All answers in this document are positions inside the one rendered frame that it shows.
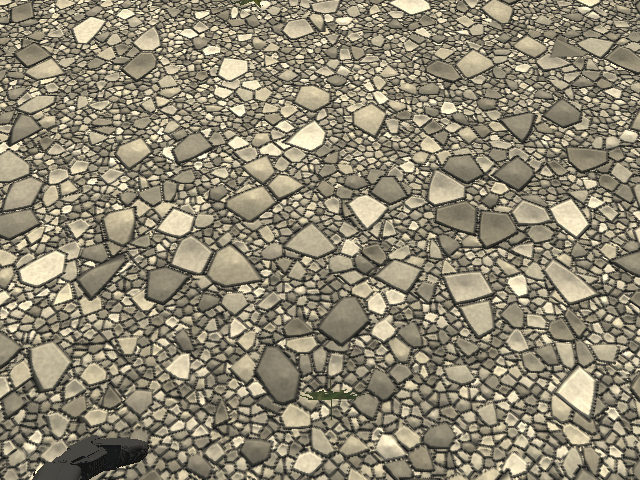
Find robot left hand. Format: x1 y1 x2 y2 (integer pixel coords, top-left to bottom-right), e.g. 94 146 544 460
32 435 149 480

